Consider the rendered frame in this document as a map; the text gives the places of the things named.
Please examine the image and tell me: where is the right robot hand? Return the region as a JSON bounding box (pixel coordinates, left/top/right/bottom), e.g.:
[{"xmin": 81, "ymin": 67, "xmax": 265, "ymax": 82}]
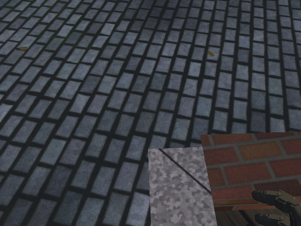
[{"xmin": 246, "ymin": 189, "xmax": 301, "ymax": 226}]

